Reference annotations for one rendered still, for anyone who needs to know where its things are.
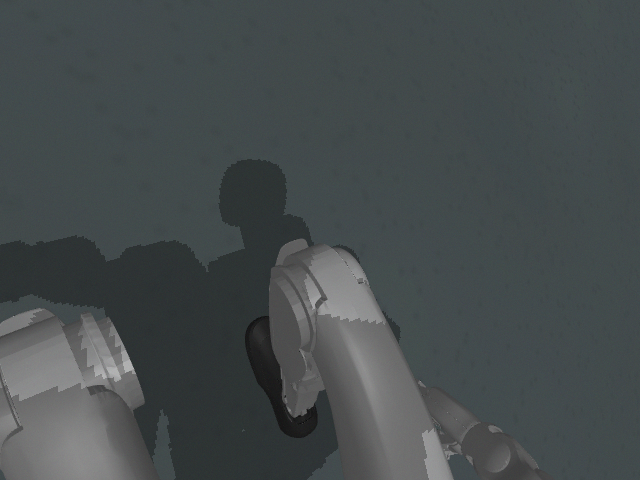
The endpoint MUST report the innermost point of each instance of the right robot hand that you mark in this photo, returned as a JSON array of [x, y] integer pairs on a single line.
[[453, 418]]

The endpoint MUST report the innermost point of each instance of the right robot foot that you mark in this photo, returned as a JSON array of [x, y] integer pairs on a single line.
[[267, 372]]

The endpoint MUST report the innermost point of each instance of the right robot arm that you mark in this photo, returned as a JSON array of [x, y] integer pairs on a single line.
[[496, 455]]

